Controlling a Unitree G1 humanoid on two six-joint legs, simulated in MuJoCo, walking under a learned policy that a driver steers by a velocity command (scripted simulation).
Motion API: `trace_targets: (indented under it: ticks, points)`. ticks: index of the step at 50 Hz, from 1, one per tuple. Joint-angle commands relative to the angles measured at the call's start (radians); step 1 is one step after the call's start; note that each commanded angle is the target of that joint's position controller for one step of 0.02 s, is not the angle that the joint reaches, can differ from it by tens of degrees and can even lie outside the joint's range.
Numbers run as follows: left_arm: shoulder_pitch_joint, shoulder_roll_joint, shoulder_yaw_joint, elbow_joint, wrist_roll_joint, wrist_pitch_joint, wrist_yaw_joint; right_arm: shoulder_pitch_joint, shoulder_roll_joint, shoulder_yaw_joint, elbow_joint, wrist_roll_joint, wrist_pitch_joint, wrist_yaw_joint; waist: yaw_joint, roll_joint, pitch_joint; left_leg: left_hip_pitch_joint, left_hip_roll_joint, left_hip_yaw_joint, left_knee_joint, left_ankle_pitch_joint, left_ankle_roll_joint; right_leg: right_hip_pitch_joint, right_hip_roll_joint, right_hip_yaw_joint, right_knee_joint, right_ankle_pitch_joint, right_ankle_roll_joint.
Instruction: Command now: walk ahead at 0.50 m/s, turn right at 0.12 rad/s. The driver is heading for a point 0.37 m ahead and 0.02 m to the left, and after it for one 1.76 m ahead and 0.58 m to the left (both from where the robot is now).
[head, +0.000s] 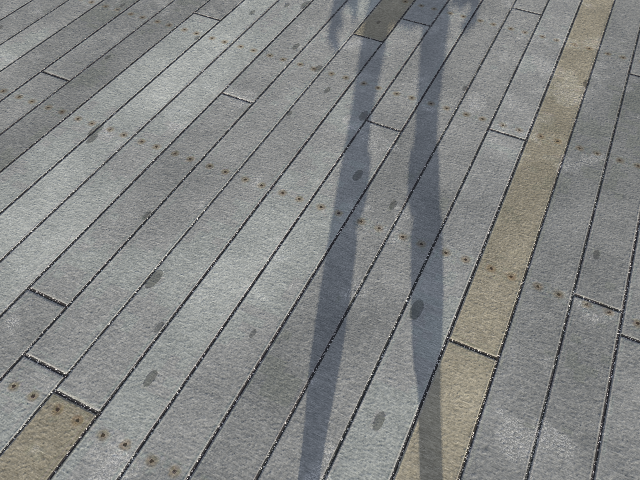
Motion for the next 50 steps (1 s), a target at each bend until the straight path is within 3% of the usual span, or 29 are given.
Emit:
trace_targets:
  ticks: [1,5,9,13,16,17,18,19,20,21,22,24,25,28,31,35,40,42,43,44,45,46,47,48,49,50]
  points:
    - [-0.041,0.088,0.028,-0.093,0.005,-0.023,-0.003,0.039,-0.097,-0.019,-0.034,-0.006,-0.006,-0.006,-0.013,0.137,-0.018,0.225,0.259,-0.353,-0.284,0.004,0.166,-0.255,-0.115,0.022,-0.044,0.092,0.01]
    - [-0.119,0.047,0.013,-0.119,0.013,-0.02,-0.003,0.073,-0.148,-0.031,-0.005,0.009,-0.006,-0.017,-0.023,0.108,-0.001,0.211,0.258,-0.242,-0.33,0.186,0.188,-0.288,-0.131,-0.015,-0.234,0.202,0.045]
    - [-0.239,0.023,0.002,-0.141,0.008,-0.03,-0.015,0.119,-0.167,-0.033,0.024,0.019,0.008,-0.024,-0.064,0.103,0.017,0.211,0.218,-0.135,-0.335,0.228,0.153,-0.225,-0.105,-0.047,-0.476,0.412,0.053]
    - [-0.344,0.03,0.001,-0.174,-0.003,-0.039,-0.034,0.19,-0.176,-0.034,0.064,0.026,0.025,-0.026,-0.097,0.104,0.047,0.279,0.255,-0.136,-0.307,0.224,0.143,-0.203,-0.077,-0.06,-0.589,0.444,0.038]
    - [-0.348,0.058,0.012,-0.189,-0.001,-0.051,-0.045,0.202,-0.191,-0.04,0.082,0.031,0.044,-0.034,-0.065,0.114,0.049,0.341,0.29,-0.182,-0.233,0.304,0.122,-0.15,-0.057,-0.049,-0.655,0.346,0.007]
    - [-0.293,0.079,0.022,-0.176,0.001,-0.055,-0.044,0.184,-0.205,-0.044,0.08,0.031,0.048,-0.036,-0.026,0.123,0.02,0.339,0.282,-0.18,-0.173,0.408,0.11,-0.059,-0.037,-0.064,-0.677,0.322,-0.008]
    - [-0.171,0.115,0.042,-0.14,0.006,-0.057,-0.037,0.167,-0.2,-0.041,0.076,0.032,0.051,-0.038,0.041,0.112,-0.054,0.304,0.24,-0.15,-0.044,0.518,0.087,0.125,-0.02,-0.082,-0.708,0.338,-0.033]
    - [-0.001,0.17,0.064,-0.104,0.02,-0.057,-0.026,0.153,-0.159,-0.024,0.056,0.018,0.048,-0.038,0.117,0.082,-0.19,0.157,0.187,-0.116,0.181,0.419,0.051,0.414,-0.113,-0.007,-0.655,0.369,-0.08]
    - [0.122,0.27,0.086,-0.089,0.038,-0.047,-0.014,0.24,-0.048,0.009,0.027,0.002,0.031,-0.036,0.112,-0.142,-0.357,-0.206,0.045,-0.038,0.561,-0.031,-0.02,0.808,-0.379,0.354,-0.653,0.33,-0.194]
    - [0.146,0.217,0.073,-0.077,0.027,-0.039,-0.017,0.273,-0.071,0.009,0.04,0.027,0.015,-0.031,0.114,-0.253,-0.446,-0.36,0.012,-0.136,0.745,-0.417,-0.032,0.837,-0.461,0.635,-0.79,0.156,-0.269]
    - [0.085,0.151,0.053,-0.077,0.018,-0.037,-0.015,0.192,-0.163,-0.02,0.03,0.051,0.012,-0.03,0.117,-0.144,-0.267,-0.441,0.071,-0.154,0.815,-0.361,-0.029,0.704,-0.418,0.51,-0.824,0.068,-0.222]
    - [-0.042,0.086,0.03,-0.074,0.017,-0.04,-0.017,0.091,-0.15,-0.025,0.008,0.04,0.022,-0.033,0.063,-0.062,-0.083,-0.408,0.144,-0.114,0.75,-0.206,-0.031,0.432,-0.334,0.278,-0.898,0.127,-0.169]
    - [-0.088,0.06,0.023,-0.071,0.023,-0.049,-0.02,0.098,-0.138,-0.031,0.012,0.032,0.036,-0.035,0.028,-0.078,-0.041,-0.358,0.17,-0.122,0.706,-0.156,-0.034,0.339,-0.3,0.196,-0.938,0.185,-0.154]
    - [-0.133,0.066,0.032,-0.045,0.028,-0.071,-0.022,0.124,-0.079,-0.026,0.014,0.033,0.071,-0.036,-0.019,-0.063,0.0,-0.297,0.185,-0.123,0.668,-0.075,-0.051,0.224,-0.284,0.049,-1.015,0.325,-0.158]
    - [-0.116,0.092,0.043,-0.014,0.034,-0.076,-0.011,0.065,-0.073,-0.028,-0.014,0.026,0.078,-0.033,-0.016,-0.028,0.023,-0.359,0.185,-0.137,0.557,0.06,-0.062,0.25,-0.28,-0.058,-1.032,0.422,-0.16]
    - [-0.088,0.127,0.052,0.012,0.027,-0.064,0.003,-0.062,-0.049,-0.016,-0.053,0.024,0.067,-0.005,0.029,-0.006,0.055,-0.325,0.167,-0.066,0.315,0.238,-0.049,0.282,-0.257,-0.185,-1.042,0.448,-0.13]
    - [-0.012,0.167,0.068,0.057,0.002,-0.031,0.007,-0.196,-0.054,-0.011,-0.129,0.025,0.068,0.022,0.071,0.002,0.095,-0.371,0.146,-0.004,0.174,0.154,-0.004,0.462,-0.31,-0.238,-0.981,0.533,-0.11]
    - [-0.021,0.191,0.074,0.06,-0.006,-0.015,0.011,-0.184,-0.076,-0.022,-0.148,0.024,0.072,0.029,0.043,-0.024,0.064,-0.304,0.1,0.047,0.156,0.054,0.03,0.509,-0.316,-0.267,-0.884,0.792,-0.088]
    - [-0.029,0.207,0.078,0.057,-0.01,-0.007,0.015,-0.143,-0.096,-0.033,-0.147,0.024,0.075,0.03,0.013,-0.045,0.024,-0.229,0.062,0.079,0.161,-0.002,0.051,0.521,-0.313,-0.28,-0.796,0.969,-0.076]
    - [-0.042,0.215,0.08,0.054,-0.013,0.002,0.018,-0.041,-0.13,-0.054,-0.127,0.026,0.077,0.027,-0.049,-0.051,-0.036,-0.093,0.016,0.104,0.145,-0.027,0.077,0.502,-0.296,-0.298,-0.644,1.087,-0.06]
    - [-0.052,0.202,0.072,0.049,-0.014,0.005,0.021,0.125,-0.187,-0.088,-0.084,0.029,0.08,0.015,-0.137,-0.026,-0.122,0.161,-0.023,0.094,0.079,0.034,0.117,0.394,-0.255,-0.322,-0.42,1.035,-0.023]
    - [-0.02,0.132,0.046,0.027,0.023,-0.005,0.021,0.248,-0.288,-0.119,-0.058,0.033,0.092,-0.01,-0.157,0.147,-0.212,0.461,0.155,-0.194,0.067,0.082,0.186,0.111,-0.193,-0.324,-0.089,0.544,0.028]
    - [0.028,0.033,0.011,-0.028,0.029,-0.039,0.007,0.178,-0.346,-0.117,-0.093,0.035,0.078,-0.006,-0.049,0.325,-0.332,0.723,0.367,-0.787,-0.11,-0.137,0.394,-0.28,0.032,-0.148,0.231,-0.197,0.08]
    - [-0.087,0.13,0.029,-0.038,-0.008,-0.076,-0.009,0.196,-0.252,-0.09,-0.106,0.027,0.065,0.002,-0.127,0.166,-0.345,0.721,0.375,-0.801,-0.196,-0.186,0.353,-0.386,-0.018,0.024,0.267,-0.17,0.053]
    - [-0.156,0.142,0.031,-0.064,-0.034,-0.094,-0.015,0.171,-0.207,-0.077,-0.099,0.021,0.053,0.002,-0.12,0.133,-0.215,0.615,0.343,-0.656,-0.196,-0.132,0.312,-0.429,-0.057,0.012,0.223,-0.09,0.027]
    - [-0.157,0.125,0.027,-0.057,-0.018,-0.099,-0.008,0.109,-0.183,-0.069,-0.103,0.022,0.045,0.002,-0.067,0.038,-0.125,0.458,0.298,-0.54,-0.194,-0.021,0.276,-0.384,-0.102,0.011,0.124,-0.015,0.023]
